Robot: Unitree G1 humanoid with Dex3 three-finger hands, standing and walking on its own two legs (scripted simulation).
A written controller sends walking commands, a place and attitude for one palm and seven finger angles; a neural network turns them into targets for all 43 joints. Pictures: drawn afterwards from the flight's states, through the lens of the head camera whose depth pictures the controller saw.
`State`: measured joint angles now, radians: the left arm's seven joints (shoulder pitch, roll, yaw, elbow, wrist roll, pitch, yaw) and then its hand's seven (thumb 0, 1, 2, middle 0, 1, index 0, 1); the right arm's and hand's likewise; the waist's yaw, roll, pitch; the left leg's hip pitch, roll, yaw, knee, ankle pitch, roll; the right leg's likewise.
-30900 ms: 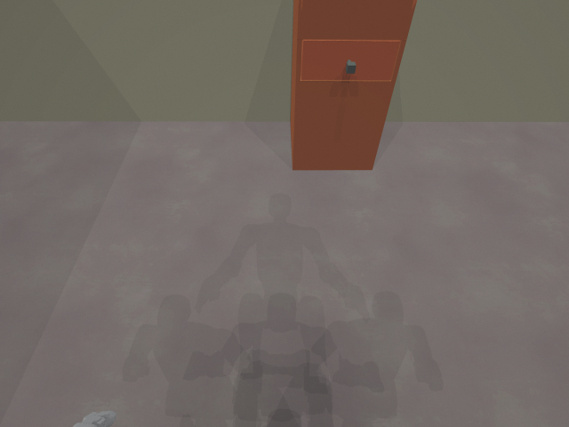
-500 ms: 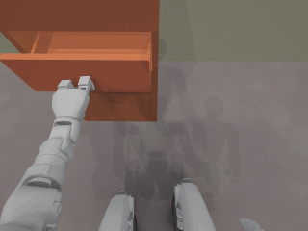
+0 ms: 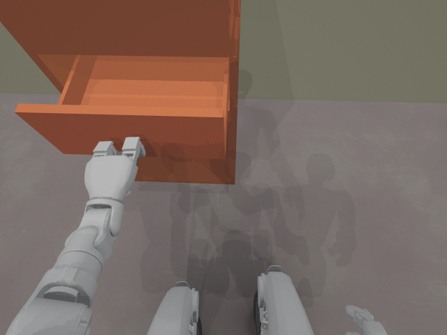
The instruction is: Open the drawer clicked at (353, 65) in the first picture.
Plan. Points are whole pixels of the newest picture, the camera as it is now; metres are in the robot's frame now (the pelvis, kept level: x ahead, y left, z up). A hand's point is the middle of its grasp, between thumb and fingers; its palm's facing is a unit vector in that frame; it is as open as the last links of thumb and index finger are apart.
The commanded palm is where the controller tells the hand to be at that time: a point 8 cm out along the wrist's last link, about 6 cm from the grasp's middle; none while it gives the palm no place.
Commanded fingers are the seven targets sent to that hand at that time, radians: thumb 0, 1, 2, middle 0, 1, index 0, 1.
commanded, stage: pull the drawer open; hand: left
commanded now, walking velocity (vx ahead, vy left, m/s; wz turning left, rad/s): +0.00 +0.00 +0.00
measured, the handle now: (128, 154) +0.46 +0.20 -0.04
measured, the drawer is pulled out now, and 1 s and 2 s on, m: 0.14 0.27 0.30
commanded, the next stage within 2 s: open the thumb to release the handle in 1.52 s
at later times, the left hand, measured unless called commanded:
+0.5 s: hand (117, 211) +0.34 +0.21 -0.06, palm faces -0.02 -0.03 -1.00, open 7.0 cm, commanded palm +0.30 +0.23 -0.01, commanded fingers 0.00 0.90 0.90 -0.40 -1.35 -0.40 -1.35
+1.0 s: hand (110, 246) +0.28 +0.21 -0.06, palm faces -0.01 -0.04 -1.00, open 6.9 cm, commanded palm +0.24 +0.23 -0.01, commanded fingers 0.00 0.90 0.90 -0.40 -1.35 -0.40 -1.35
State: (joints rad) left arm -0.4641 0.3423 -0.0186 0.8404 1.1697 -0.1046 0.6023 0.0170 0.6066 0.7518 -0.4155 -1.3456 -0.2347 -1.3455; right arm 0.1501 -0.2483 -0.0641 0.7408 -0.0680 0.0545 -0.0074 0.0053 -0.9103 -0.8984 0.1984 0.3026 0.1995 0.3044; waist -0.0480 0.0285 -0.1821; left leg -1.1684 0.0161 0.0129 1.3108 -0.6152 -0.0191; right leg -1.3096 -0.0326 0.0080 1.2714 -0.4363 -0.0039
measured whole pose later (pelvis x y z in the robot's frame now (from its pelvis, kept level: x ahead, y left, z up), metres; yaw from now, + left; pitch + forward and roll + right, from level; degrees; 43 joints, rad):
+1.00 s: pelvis +0.01 -0.01 +0.00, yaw -1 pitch +24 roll +2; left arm 0.09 0.29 -0.04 0.39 1.18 -0.09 0.69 0.03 0.61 0.74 -0.42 -1.35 -0.25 -1.35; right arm 0.06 -0.23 -0.05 0.69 -0.07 0.05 -0.03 0.01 -0.91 -0.90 0.20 0.30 0.20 0.30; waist 0.01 0.01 -0.18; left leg -1.09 0.03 0.01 1.32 -0.65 -0.03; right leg -1.24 -0.02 0.01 1.30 -0.47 -0.02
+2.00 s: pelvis +0.01 -0.02 +0.00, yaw +0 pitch +23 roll +2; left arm 0.20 0.29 -0.05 0.30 1.16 -0.07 0.67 0.00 0.12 0.56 -0.36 -1.27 -0.31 -1.26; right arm 0.04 -0.22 -0.04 0.68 -0.07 0.02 -0.05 0.01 -0.91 -0.90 0.20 0.30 0.20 0.30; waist 0.03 0.02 -0.19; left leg -1.09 0.02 0.00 1.33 -0.65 -0.04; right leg -1.25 -0.02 0.00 1.32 -0.48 -0.03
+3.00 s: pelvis +0.01 -0.01 +0.03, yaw +0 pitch +20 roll +2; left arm 0.13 0.30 -0.08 0.35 1.13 -0.03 0.61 0.00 -0.48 0.30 -0.32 -1.20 -0.36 -1.21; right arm 0.09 -0.24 -0.04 0.68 -0.06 0.01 -0.07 0.01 -0.91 -0.90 0.20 0.30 0.20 0.30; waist 0.01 0.02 -0.16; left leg -0.95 0.02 0.01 1.20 -0.59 -0.03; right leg -1.10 -0.02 0.01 1.18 -0.43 -0.02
